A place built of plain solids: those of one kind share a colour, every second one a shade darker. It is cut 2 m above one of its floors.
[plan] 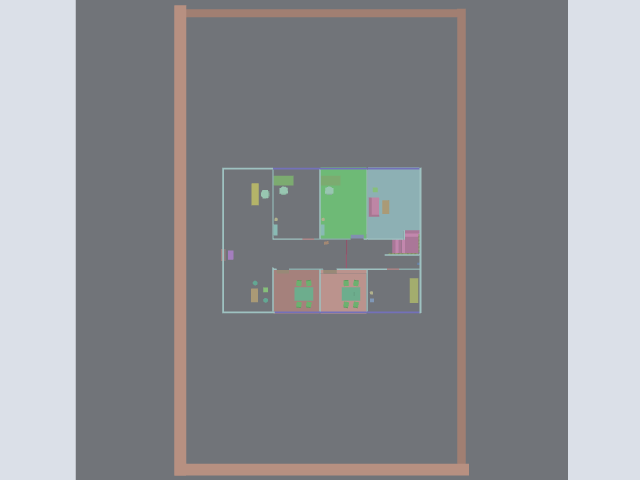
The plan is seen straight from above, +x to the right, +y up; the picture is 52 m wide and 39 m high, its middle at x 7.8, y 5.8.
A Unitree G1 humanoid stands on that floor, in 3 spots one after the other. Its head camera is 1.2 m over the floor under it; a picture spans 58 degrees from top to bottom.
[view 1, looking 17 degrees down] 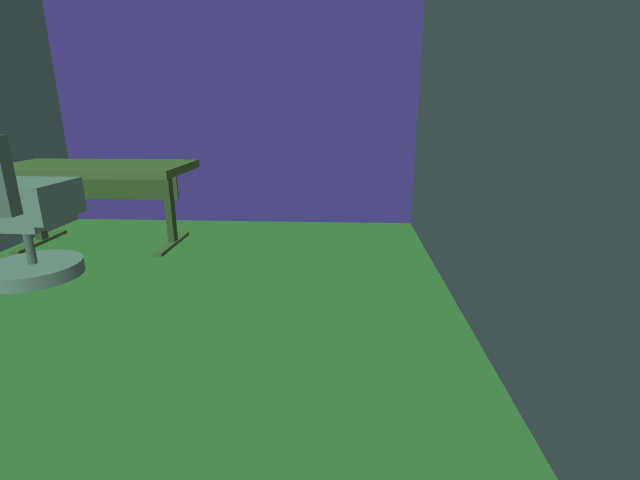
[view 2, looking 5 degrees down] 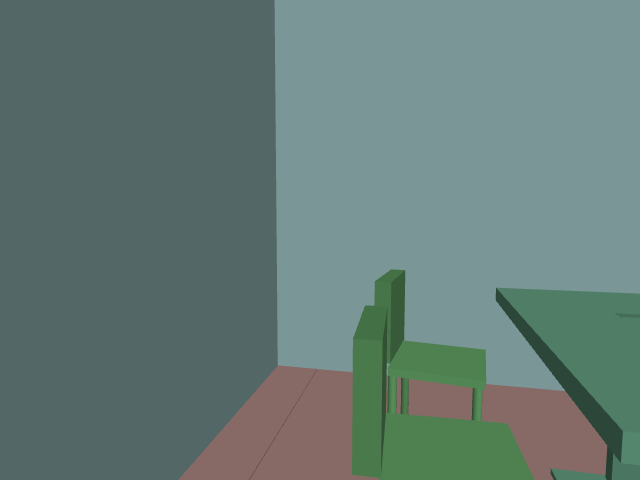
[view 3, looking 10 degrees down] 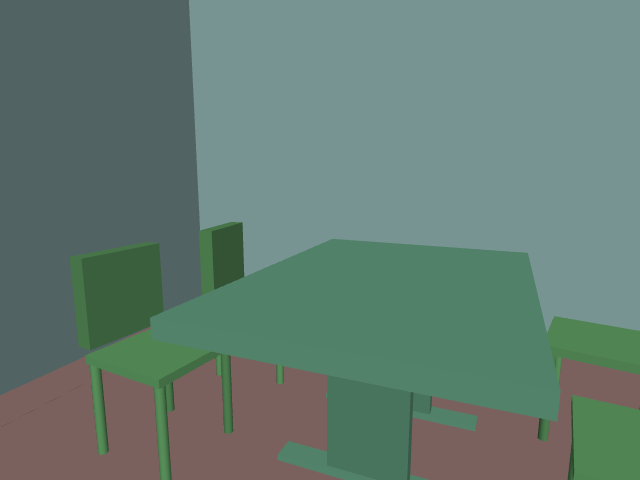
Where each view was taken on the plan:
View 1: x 10.83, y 6.93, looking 93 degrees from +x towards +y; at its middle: cell_level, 4.10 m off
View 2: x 8.62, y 2.37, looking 13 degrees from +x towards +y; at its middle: wall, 3.04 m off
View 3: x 4.78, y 1.00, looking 23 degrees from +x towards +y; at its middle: wall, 3.27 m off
